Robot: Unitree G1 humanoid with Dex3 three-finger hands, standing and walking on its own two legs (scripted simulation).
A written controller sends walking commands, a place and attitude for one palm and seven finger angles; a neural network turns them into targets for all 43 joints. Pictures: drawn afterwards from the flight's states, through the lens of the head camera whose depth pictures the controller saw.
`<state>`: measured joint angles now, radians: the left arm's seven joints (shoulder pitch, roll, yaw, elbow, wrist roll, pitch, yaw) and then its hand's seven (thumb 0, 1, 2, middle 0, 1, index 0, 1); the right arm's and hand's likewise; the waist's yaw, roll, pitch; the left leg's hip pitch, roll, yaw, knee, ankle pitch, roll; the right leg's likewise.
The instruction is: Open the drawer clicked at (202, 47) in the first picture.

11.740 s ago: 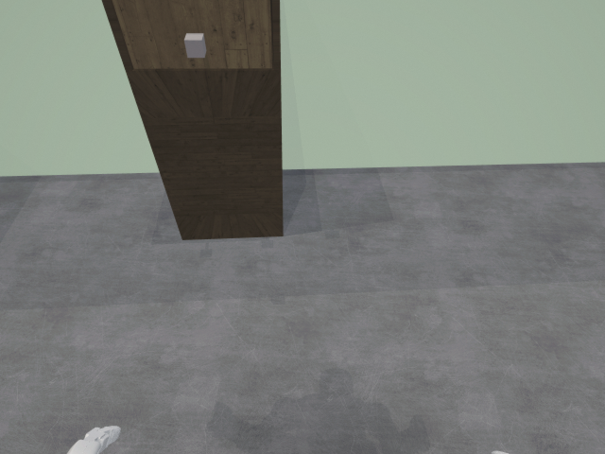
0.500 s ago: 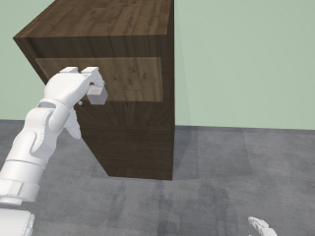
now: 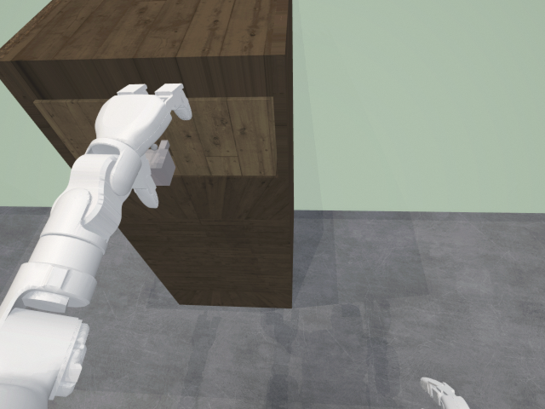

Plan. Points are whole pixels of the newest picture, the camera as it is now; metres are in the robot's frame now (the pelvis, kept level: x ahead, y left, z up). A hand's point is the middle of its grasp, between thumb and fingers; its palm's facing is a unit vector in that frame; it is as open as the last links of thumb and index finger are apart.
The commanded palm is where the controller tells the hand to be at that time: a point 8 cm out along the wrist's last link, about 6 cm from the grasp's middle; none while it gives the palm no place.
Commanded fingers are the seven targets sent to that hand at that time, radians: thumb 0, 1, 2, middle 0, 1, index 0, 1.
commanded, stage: move the hooked fingers above the handle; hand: left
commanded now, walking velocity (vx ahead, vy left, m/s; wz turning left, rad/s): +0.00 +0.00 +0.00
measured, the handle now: (159, 158) +0.49 +0.23 +0.07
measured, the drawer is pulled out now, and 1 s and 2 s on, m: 0.00 0.00 0.00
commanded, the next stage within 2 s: none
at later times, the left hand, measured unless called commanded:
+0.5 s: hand (164, 144) +0.46 +0.19 +0.14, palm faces +0.01 -0.04 -1.00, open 13.8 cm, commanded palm +0.45 +0.23 +0.20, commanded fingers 0.00 -0.50 0.30 -0.30 -1.20 -0.30 -1.20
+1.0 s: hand (151, 135) +0.46 +0.20 +0.15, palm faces -0.03 +0.01 -1.00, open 13.4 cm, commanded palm +0.45 +0.24 +0.20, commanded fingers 0.00 -0.50 0.30 -0.30 -1.20 -0.30 -1.20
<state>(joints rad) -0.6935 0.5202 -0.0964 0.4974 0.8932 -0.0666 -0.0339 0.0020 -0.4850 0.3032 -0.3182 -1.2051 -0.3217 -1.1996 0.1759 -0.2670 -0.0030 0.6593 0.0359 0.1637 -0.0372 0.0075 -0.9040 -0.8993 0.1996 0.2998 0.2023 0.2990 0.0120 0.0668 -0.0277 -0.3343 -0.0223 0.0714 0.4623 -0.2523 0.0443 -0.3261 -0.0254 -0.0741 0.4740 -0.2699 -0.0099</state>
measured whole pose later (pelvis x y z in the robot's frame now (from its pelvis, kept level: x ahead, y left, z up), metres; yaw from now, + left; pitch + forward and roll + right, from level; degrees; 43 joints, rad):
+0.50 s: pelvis -0.01 -0.01 +0.00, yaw +0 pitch +9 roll +0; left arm -0.80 0.55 -0.09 0.72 0.93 -0.15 -0.01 0.00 -0.48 0.30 -0.42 -1.24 -0.32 -1.20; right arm 0.25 -0.29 -0.03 0.69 0.04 0.17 -0.06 0.01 -0.90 -0.90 0.20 0.30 0.20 0.30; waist -0.02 0.06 -0.05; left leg -0.40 0.00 0.07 0.50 -0.26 0.03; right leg -0.39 -0.01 -0.07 0.51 -0.28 -0.03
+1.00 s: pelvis -0.03 -0.03 +0.00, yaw -1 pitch +9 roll +0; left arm -0.92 0.65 -0.04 0.92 0.97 -0.14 -0.03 0.00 -0.49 0.30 -0.36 -1.23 -0.39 -1.22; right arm 0.28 -0.30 -0.01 0.68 0.07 0.14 -0.10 0.01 -0.90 -0.90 0.20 0.30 0.20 0.30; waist -0.07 0.06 -0.05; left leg -0.43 0.02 0.07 0.51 -0.23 0.01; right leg -0.43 0.02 -0.07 0.52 -0.25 -0.05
